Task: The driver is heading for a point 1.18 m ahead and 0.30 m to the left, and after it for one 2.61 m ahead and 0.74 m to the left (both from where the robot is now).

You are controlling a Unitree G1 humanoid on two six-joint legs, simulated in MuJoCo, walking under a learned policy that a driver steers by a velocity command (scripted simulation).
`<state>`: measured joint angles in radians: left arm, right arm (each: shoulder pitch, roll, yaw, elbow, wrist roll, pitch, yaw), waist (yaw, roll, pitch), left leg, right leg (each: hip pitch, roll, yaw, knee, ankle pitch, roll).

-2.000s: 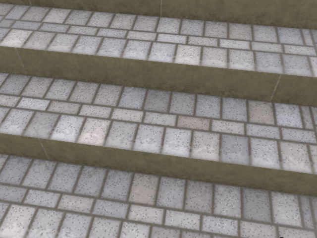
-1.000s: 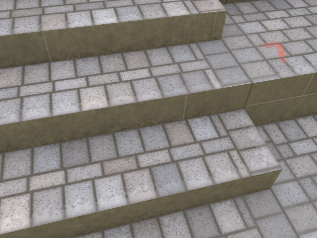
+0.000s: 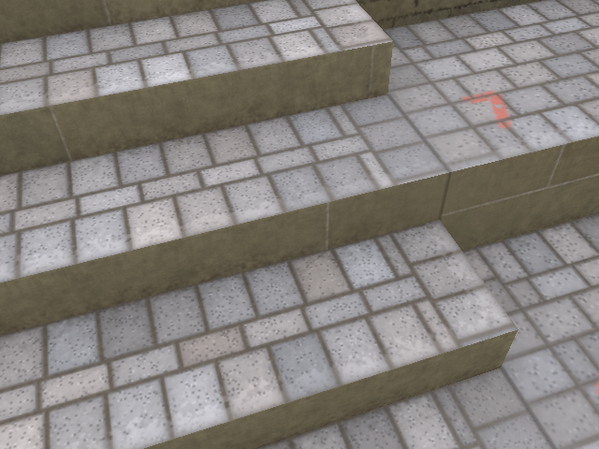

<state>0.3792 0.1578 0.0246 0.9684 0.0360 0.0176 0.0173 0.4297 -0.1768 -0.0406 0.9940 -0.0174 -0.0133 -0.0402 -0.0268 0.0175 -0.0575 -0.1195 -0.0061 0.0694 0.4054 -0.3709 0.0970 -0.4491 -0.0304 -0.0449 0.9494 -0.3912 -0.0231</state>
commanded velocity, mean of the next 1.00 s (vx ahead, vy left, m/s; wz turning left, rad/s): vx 0.88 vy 0.00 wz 0.56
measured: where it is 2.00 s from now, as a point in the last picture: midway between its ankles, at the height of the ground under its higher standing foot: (109, 25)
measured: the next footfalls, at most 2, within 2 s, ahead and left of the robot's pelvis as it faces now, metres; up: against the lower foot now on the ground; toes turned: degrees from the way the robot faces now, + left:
right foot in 0.18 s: +0.12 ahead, -0.16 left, +0.00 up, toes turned -3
left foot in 0.56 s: +0.37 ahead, +0.01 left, +0.15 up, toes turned +20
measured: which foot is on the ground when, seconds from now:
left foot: down 0.00-0.18, up 0.20-0.54, down 0.56-0.90, up 0.92-1.00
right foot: up 0.00-0.16, down 0.18-0.54, up 0.56-0.90, down 0.92-1.00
